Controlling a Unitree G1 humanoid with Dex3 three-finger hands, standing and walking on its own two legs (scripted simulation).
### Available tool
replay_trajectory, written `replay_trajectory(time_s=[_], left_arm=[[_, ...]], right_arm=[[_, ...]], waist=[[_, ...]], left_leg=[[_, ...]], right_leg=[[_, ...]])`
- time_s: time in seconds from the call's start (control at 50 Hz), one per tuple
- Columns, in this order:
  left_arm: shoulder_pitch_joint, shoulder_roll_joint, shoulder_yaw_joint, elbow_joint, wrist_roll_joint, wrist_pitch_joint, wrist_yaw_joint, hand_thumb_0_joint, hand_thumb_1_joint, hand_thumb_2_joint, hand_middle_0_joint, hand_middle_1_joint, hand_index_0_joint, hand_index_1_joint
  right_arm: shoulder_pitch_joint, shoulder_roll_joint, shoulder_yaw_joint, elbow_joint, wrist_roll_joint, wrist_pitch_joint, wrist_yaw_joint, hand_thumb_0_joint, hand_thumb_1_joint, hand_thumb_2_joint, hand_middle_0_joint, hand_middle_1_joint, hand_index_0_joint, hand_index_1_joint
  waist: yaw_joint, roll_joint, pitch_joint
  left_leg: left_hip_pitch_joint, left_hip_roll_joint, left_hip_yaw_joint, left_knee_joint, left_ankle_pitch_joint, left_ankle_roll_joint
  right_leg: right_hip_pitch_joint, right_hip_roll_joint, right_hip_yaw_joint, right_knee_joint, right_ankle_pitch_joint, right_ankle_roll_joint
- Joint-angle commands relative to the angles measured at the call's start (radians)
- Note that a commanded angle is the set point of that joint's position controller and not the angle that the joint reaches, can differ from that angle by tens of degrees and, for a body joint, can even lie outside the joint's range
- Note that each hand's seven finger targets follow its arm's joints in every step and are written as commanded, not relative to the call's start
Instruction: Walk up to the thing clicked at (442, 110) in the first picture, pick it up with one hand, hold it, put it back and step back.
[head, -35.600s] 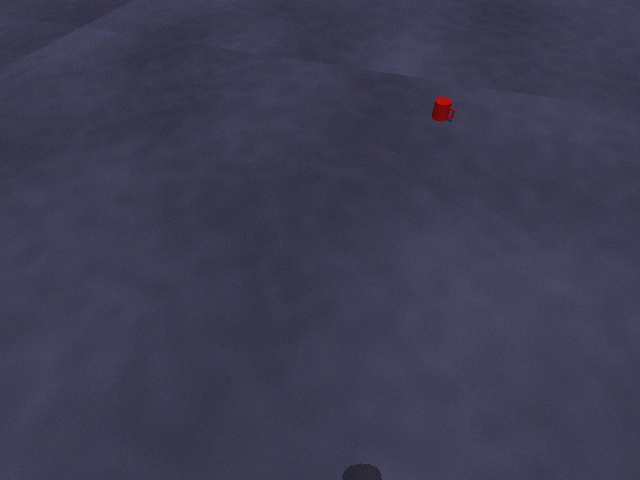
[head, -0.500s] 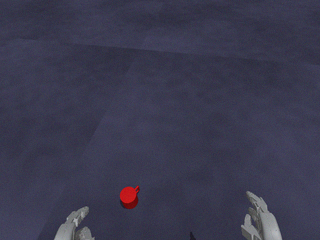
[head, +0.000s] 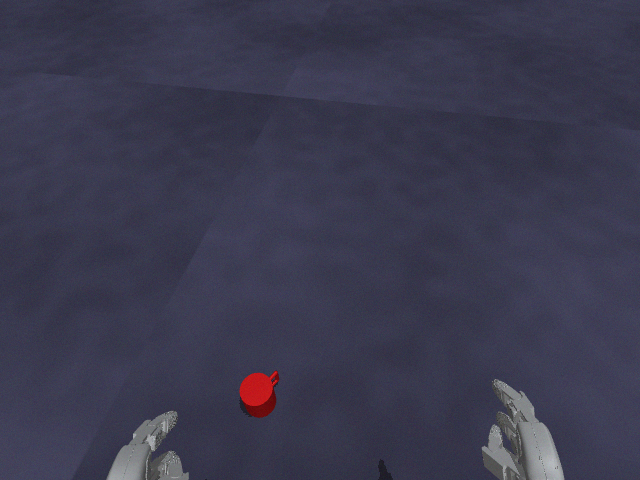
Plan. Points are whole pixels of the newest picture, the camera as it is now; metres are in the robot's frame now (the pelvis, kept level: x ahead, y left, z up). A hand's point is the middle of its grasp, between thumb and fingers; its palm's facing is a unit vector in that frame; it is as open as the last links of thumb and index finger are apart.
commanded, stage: home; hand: left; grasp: from above
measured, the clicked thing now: (262, 390) +0.49 +0.18 -0.66
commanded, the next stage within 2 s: stand in 0.64 s
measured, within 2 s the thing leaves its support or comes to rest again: neither
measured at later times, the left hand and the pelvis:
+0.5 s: hand out of the picture +0.16 +0.18 -0.05, palm faces +0.04 -0.98 -0.21, open 7.4 cm; pelvis +0.00 +0.00 +0.00, yaw +0 degrees
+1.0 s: hand out of the picture +0.11 +0.23 -0.10, palm faces +0.03 -0.94 -0.34, open 7.4 cm; pelvis -0.01 +0.00 +0.03, yaw +0 degrees
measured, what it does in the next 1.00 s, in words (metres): stands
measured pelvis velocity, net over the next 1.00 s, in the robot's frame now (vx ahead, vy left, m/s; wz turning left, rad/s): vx -0.01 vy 0.00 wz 0.00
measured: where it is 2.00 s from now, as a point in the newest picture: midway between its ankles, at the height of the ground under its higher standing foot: outside the picture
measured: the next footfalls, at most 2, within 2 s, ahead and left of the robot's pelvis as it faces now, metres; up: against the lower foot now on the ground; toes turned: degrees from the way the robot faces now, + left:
none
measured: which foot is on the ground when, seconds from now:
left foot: down 0.00-1.00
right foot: down 0.00-1.00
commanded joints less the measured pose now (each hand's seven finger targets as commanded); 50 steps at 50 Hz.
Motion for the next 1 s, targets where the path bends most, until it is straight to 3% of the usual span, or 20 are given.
replay_trajectory(time_s=[0.0, 0.04, 0.22, 0.26, 0.28, 0.32, 0.34, 0.4, 0.46, 0.48, 0.68, 0.7, 0.72, 0.74, 0.76, 0.8, 0.84, 0.9, 0.98], left_arm=[[0.008, 0.086, 0.054, -0.162, 0.007, -0.043, 0.01, 0.0, 0.9, 0.9, -0.2, -0.299, -0.2, -0.299], [-0.028, 0.112, 0.072, -0.211, 0.008, -0.047, 0.012, 0.0, 0.9, 0.9, -0.2, -0.3, -0.2, -0.299], [-0.012, 0.093, 0.059, -0.179, 0.006, -0.046, 0.009, 0.0, 0.9, 0.9, -0.2, -0.3, -0.2, -0.3], [-0.052, 0.127, 0.08, -0.237, 0.001, -0.053, 0.011, 0.0, 0.9, 0.9, -0.2, -0.3, -0.2, -0.3], [0.01, 0.084, 0.053, -0.155, 0.006, -0.042, 0.009, 0.0, 0.9, 0.9, -0.2, -0.3, -0.2, -0.3], [-0.003, 0.092, 0.061, -0.183, 0.001, -0.044, 0.008, 0.0, 0.9, 0.9, -0.2, -0.3, -0.2, -0.3], [-0.029, 0.124, 0.081, -0.225, 0.002, -0.048, 0.01, 0.0, 0.9, 0.9, -0.2, -0.3, -0.2, -0.3], [0.001, 0.088, 0.052, -0.18, 0.004, -0.043, 0.006, 0.0, 0.9, 0.9, -0.2, -0.3, -0.2, -0.3], [-0.024, 0.116, 0.076, -0.21, 0.006, -0.05, 0.011, 0.0, 0.9, 0.9, -0.2, -0.3, -0.2, -0.3], [-0.013, 0.1, 0.059, -0.196, 0.008, -0.049, 0.011, 0.0, 0.9, 0.9, -0.2, -0.3, -0.2, -0.3], [-0.032, 0.12, 0.071, -0.219, 0.007, -0.048, 0.013, 0.0, 0.9, 0.9, -0.2, -0.3, -0.2, -0.3], [-0.013, 0.097, 0.053, -0.187, 0.005, -0.043, 0.011, 0.0, 0.9, 0.9, -0.2, -0.3, -0.2, -0.3], [-0.308, 0.181, 0.063, 0.164, 0.116, -0.255, 0.047, 0.0, 0.9, 0.9, -0.2, -0.3, -0.2, -0.3], [-0.222, 0.211, 0.086, 0.322, 0.125, -0.322, 0.042, 0.0, 0.9, 0.9, -0.2, -0.3, -0.2, -0.301], [-0.221, 0.212, 0.078, 0.356, 0.122, -0.356, 0.034, 0.0, 0.9, 0.9, -0.2, -0.3, -0.2, -0.301], [-0.247, 0.216, 0.067, 0.445, 0.124, -0.395, 0.025, 0.0, 0.9, 0.9, -0.2, -0.3, -0.2, -0.301], [-0.293, 0.207, 0.073, 0.537, 0.105, -0.4, 0.018, 0.0, 0.9, 0.9, -0.2, -0.3, -0.2, -0.301], [-0.312, 0.182, 0.068, 0.669, 0.098, -0.416, 0.02, 0.0, 0.9, 0.9, -0.2, -0.3, -0.2, -0.301], [-0.324, 0.193, 0.071, 0.812, 0.1, -0.449, 0.021, 0.0, 0.9, 0.9, -0.2, -0.3, -0.2, -0.301]], right_arm=[[-0.059, -0.119, -0.059, -0.159, -0.001, -0.06, -0.014, 0.0, -0.9, -0.9, 0.2, 0.299, 0.2, 0.299], [-0.061, -0.121, -0.062, -0.158, 0.0, -0.058, -0.014, 0.0, -0.901, -0.9, 0.2, 0.299, 0.2, 0.299], [-0.062, -0.12, -0.06, -0.167, 0.0, -0.054, -0.009, 0.0, -0.901, -0.899, 0.2, 0.299, 0.2, 0.299], [-0.061, -0.124, -0.062, -0.166, 0.0, -0.054, -0.009, 0.0, -0.901, -0.899, 0.2, 0.299, 0.2, 0.299], [-0.061, -0.118, -0.059, -0.164, 0.0, -0.054, -0.009, 0.0, -0.901, -0.899, 0.2, 0.299, 0.2, 0.299], [-0.063, -0.12, -0.06, -0.171, 0.0, -0.052, -0.008, 0.0, -0.901, -0.899, 0.2, 0.299, 0.2, 0.299], [-0.063, -0.123, -0.063, -0.169, 0.002, -0.051, -0.009, 0.0, -0.901, -0.899, 0.2, 0.299, 0.2, 0.299], [-0.061, -0.119, -0.06, -0.17, 0.001, -0.05, -0.006, 0.0, -0.901, -0.899, 0.2, 0.299, 0.2, 0.299], [-0.062, -0.123, -0.062, -0.169, 0.0, -0.048, -0.007, 0.0, -0.901, -0.899, 0.2, 0.299, 0.2, 0.299], [-0.061, -0.119, -0.06, -0.17, 0.0, -0.046, -0.007, 0.0, -0.901, -0.899, 0.2, 0.299, 0.2, 0.299], [-0.062, -0.121, -0.062, -0.177, 0.002, -0.047, -0.01, 0.0, -0.901, -0.899, 0.2, 0.299, 0.2, 0.299], [-0.063, -0.119, -0.058, -0.173, 0.003, -0.048, -0.008, 0.0, -0.901, -0.899, 0.2, 0.299, 0.2, 0.299], [-0.141, -0.231, -0.102, 0.064, -0.123, 0.058, 0.051, 0.0, -0.901, -0.899, 0.199, 0.299, 0.2, 0.299], [-0.136, -0.242, -0.118, 0.082, -0.121, 0.097, 0.08, 0.0, -0.9, -0.9, 0.2, 0.3, 0.2, 0.3], [-0.12, -0.243, -0.118, 0.06, -0.13, 0.115, 0.097, 0.0, -0.9, -0.9, 0.2, 0.3, 0.2, 0.3], [-0.117, -0.222, -0.117, 0.109, -0.087, 0.126, 0.133, 0.0, -0.9, -0.9, 0.2, 0.3, 0.2, 0.3], [-0.133, -0.211, -0.115, 0.138, -0.064, 0.134, 0.157, 0.0, -0.9, -0.9, 0.2, 0.3, 0.2, 0.3], [-0.156, -0.223, -0.121, 0.192, -0.063, 0.149, 0.168, 0.0, -0.9, -0.9, 0.2, 0.3, 0.2, 0.3], [-0.154, -0.221, -0.121, 0.252, -0.061, 0.17, 0.163, 0.0, -0.9, -0.9, 0.2, 0.3, 0.2, 0.3]], waist=[[-0.008, -0.024, -0.085], [0.0, 0.01, -0.091], [-0.005, -0.005, -0.077], [-0.002, 0.0, -0.082], [-0.004, -0.018, -0.068], [-0.004, 0.0, -0.077], [0.002, -0.004, -0.084], [-0.006, -0.002, -0.077], [0.004, 0.01, -0.074], [-0.007, 0.01, -0.082], [-0.007, -0.008, -0.068], [-0.01, -0.008, -0.051], [0.074, -0.064, 0.16], [0.069, -0.139, 0.07], [0.043, -0.116, 0.077], [0.059, -0.061, 0.016], [0.065, -0.074, 0.052], [0.078, -0.007, 0.078], [0.067, -0.044, 0.106]], left_leg=[[0.118, -0.015, 0.013, -0.158, 0.257, 0.016], [0.121, -0.014, 0.014, -0.162, 0.256, 0.013], [0.114, -0.009, 0.0, -0.176, 0.228, 0.012], [0.114, -0.012, 0.005, -0.168, 0.227, 0.014], [0.108, -0.013, 0.007, -0.169, 0.228, 0.014], [0.11, -0.013, 0.007, -0.167, 0.23, 0.013], [0.112, -0.013, 0.008, -0.165, 0.234, 0.014], [0.11, -0.012, 0.007, -0.169, 0.23, 0.012], [0.112, -0.009, 0.005, -0.173, 0.225, 0.01], [0.116, -0.01, 0.005, -0.172, 0.229, 0.01], [0.104, -0.014, 0.017, -0.163, 0.199, 0.016], [0.096, -0.014, 0.016, -0.166, 0.188, 0.016], [0.116, 0.02, -0.031, -0.253, 0.343, 0.065], [0.169, 0.002, 0.004, -0.231, 0.33, 0.075], [0.193, 0.0, -0.01, -0.239, 0.322, 0.074], [0.278, 0.004, -0.021, -0.274, 0.342, 0.071], [0.312, 0.003, -0.022, -0.322, 0.291, 0.067], [0.314, 0.047, -0.107, -0.456, 0.195, 0.076], [0.361, 0.037, -0.085, -0.47, 0.306, 0.065]], right_leg=[[0.044, 0.021, -0.014, -0.138, 0.231, -0.014], [0.04, 0.02, -0.013, -0.134, 0.23, -0.016], [0.033, 0.025, -0.02, -0.134, 0.2, -0.017], [0.041, 0.021, -0.017, -0.136, 0.203, -0.015], [0.032, 0.022, -0.017, -0.135, 0.205, -0.014], [0.036, 0.022, -0.017, -0.135, 0.206, -0.015], [0.04, 0.022, -0.017, -0.136, 0.209, -0.015], [0.035, 0.022, -0.016, -0.132, 0.204, -0.018], [0.032, 0.023, -0.02, -0.128, 0.195, -0.018], [0.032, 0.023, -0.018, -0.128, 0.2, -0.019], [0.026, 0.02, -0.012, -0.143, 0.18, -0.014], [0.019, 0.02, -0.014, -0.143, 0.171, -0.015], [0.205, -0.055, 0.065, -0.188, 0.174, -0.038], [0.229, -0.086, 0.147, -0.238, 0.157, -0.077], [0.198, -0.083, 0.178, -0.259, 0.165, -0.097], [0.281, -0.101, 0.161, -0.227, 0.268, -0.083], [0.257, -0.093, 0.138, -0.266, 0.211, -0.064], [0.299, -0.061, 0.085, -0.272, 0.157, -0.034], [0.371, -0.085, 0.105, -0.364, 0.254, -0.037]])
